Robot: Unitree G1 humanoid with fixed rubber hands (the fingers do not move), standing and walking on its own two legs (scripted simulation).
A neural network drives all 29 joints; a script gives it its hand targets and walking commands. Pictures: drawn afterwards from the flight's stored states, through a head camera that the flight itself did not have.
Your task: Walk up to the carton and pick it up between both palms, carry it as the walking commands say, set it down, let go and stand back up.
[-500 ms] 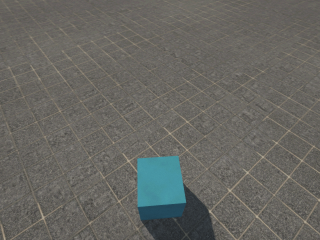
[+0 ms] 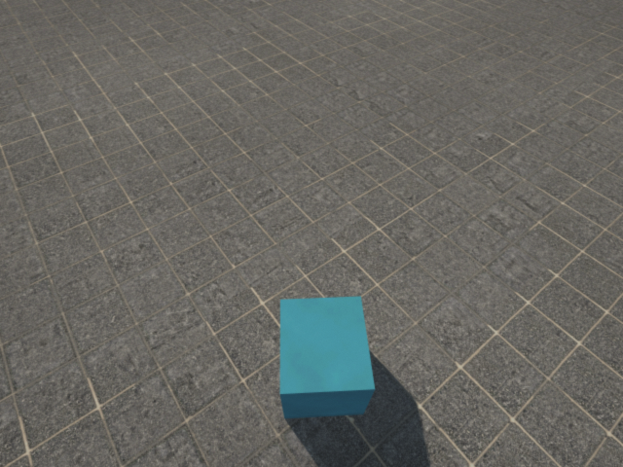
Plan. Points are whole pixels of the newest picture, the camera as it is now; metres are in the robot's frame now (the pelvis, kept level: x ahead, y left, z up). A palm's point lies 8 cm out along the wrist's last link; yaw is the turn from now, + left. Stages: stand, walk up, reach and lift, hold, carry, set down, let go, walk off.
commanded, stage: walk up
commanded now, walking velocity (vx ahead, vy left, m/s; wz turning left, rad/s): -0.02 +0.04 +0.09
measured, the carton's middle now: (322, 357) +0.48 -0.04 -0.65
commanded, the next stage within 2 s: none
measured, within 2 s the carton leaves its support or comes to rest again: neither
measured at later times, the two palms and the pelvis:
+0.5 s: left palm out of the picture +0.02 +0.25 -0.14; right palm out of the picture +0.03 -0.24 -0.14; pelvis +0.00 +0.00 +0.00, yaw +1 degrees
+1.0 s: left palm out of the picture +0.01 +0.26 -0.14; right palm out of the picture +0.02 -0.24 -0.14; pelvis +0.00 +0.01 +0.00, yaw +1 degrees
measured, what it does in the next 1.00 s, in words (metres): stands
